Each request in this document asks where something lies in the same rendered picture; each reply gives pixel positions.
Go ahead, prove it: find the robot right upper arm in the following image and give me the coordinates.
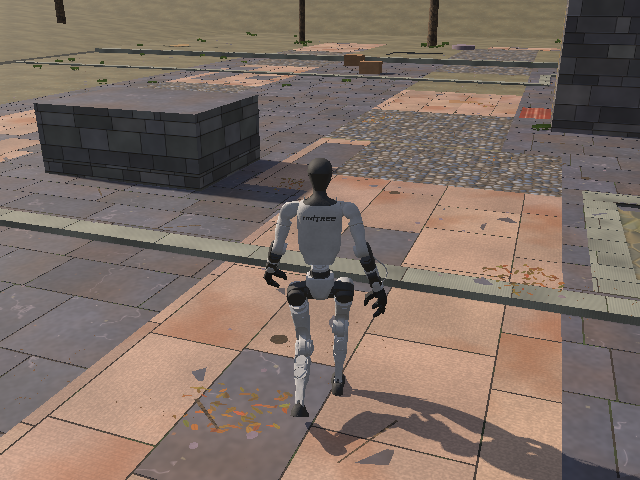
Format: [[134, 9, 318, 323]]
[[340, 201, 369, 258]]

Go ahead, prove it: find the right robot hand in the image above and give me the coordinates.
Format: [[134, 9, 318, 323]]
[[364, 288, 387, 317]]

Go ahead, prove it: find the right robot forearm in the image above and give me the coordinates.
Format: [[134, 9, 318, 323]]
[[360, 242, 384, 292]]

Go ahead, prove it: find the right robot foot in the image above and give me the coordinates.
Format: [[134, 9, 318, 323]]
[[331, 372, 345, 396]]

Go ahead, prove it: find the left robot forearm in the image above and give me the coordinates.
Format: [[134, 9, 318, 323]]
[[265, 240, 282, 273]]

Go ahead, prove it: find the robot head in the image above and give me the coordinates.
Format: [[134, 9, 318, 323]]
[[303, 158, 337, 206]]

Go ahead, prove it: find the robot left upper arm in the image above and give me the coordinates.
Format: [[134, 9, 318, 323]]
[[271, 201, 299, 255]]

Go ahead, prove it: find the left robot hand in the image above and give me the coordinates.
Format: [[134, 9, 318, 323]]
[[263, 269, 287, 288]]

